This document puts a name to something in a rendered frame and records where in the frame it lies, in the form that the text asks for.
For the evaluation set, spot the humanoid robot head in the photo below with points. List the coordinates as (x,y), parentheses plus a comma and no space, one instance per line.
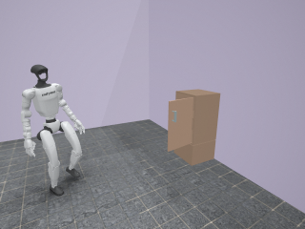
(39,69)

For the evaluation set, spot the right robot hand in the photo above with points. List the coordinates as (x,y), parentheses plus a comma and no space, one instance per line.
(29,146)

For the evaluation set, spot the left robot forearm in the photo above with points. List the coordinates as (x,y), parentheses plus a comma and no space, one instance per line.
(69,113)

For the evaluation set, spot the left robot hand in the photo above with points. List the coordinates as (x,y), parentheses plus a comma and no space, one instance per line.
(78,126)

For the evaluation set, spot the handle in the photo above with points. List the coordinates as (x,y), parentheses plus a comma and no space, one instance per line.
(174,116)

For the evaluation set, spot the right robot upper arm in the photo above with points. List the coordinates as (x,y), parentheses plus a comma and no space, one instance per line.
(27,96)

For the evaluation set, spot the left robot upper arm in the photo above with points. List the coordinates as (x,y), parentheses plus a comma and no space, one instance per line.
(61,101)

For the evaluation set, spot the right robot forearm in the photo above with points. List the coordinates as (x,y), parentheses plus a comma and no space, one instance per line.
(26,124)

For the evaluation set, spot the cupboard door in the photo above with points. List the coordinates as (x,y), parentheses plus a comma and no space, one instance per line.
(180,132)

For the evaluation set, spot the robot left thigh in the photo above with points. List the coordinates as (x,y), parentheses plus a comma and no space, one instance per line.
(72,137)

